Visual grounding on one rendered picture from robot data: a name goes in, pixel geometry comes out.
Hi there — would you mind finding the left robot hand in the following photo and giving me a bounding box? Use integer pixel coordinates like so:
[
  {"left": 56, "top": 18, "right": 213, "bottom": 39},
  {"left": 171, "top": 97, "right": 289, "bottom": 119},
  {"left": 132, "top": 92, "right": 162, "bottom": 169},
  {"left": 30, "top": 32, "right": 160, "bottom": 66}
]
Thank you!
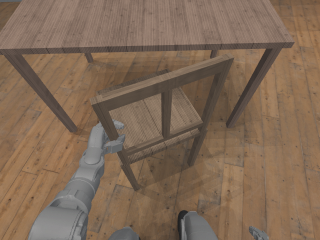
[{"left": 87, "top": 119, "right": 126, "bottom": 155}]

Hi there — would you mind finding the table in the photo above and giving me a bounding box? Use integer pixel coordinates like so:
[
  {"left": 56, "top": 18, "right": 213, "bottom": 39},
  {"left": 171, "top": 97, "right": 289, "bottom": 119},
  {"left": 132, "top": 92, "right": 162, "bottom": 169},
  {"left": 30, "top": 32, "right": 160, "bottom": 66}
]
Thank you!
[{"left": 0, "top": 0, "right": 295, "bottom": 133}]

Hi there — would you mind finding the chair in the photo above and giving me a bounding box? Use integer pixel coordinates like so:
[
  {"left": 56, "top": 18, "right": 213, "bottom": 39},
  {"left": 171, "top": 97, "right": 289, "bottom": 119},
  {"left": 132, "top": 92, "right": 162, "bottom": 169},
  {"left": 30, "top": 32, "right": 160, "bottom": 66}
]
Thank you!
[{"left": 89, "top": 53, "right": 235, "bottom": 191}]

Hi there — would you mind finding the right robot hand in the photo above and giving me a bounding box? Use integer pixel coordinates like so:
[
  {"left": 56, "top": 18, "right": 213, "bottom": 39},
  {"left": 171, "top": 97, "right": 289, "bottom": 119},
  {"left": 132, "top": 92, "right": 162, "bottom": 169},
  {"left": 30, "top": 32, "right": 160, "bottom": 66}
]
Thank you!
[{"left": 249, "top": 226, "right": 269, "bottom": 240}]

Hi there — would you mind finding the left robot thigh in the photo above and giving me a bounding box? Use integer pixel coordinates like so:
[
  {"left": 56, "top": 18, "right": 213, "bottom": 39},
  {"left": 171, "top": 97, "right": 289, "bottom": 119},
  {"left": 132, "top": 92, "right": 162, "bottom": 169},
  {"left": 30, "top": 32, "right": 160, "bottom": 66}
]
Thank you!
[{"left": 108, "top": 228, "right": 139, "bottom": 240}]

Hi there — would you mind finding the robot left forearm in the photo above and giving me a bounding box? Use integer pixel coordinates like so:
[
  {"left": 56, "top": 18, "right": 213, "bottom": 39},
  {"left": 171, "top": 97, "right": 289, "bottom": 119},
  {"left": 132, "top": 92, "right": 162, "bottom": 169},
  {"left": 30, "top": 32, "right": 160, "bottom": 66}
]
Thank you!
[{"left": 27, "top": 147, "right": 105, "bottom": 240}]

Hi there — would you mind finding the robot left upper arm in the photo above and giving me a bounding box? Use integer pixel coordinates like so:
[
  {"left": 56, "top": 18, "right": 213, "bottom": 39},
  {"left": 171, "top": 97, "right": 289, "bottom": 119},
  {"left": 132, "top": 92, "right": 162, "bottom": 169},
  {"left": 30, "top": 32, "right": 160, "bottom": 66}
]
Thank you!
[{"left": 30, "top": 206, "right": 89, "bottom": 240}]

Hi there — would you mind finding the right robot foot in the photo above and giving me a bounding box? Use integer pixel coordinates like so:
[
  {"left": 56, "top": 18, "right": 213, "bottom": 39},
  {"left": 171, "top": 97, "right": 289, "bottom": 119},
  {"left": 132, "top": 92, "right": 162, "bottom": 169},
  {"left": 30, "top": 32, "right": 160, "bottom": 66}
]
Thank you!
[{"left": 177, "top": 210, "right": 188, "bottom": 240}]

